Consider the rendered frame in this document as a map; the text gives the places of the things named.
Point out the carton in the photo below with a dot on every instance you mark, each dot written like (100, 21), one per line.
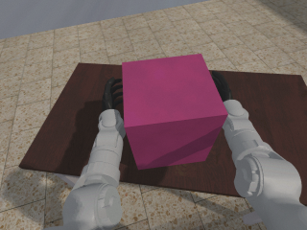
(173, 112)

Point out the robot right forearm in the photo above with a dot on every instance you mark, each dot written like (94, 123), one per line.
(242, 137)

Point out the robot left forearm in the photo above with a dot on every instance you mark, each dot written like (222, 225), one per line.
(105, 156)

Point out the table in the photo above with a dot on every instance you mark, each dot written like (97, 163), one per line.
(276, 106)

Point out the robot right hand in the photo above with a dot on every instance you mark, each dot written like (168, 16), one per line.
(222, 86)

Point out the robot left upper arm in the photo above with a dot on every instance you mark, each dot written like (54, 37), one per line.
(95, 207)

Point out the robot left hand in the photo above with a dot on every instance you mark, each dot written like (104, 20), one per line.
(108, 97)

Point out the robot right upper arm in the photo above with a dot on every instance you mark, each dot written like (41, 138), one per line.
(272, 188)

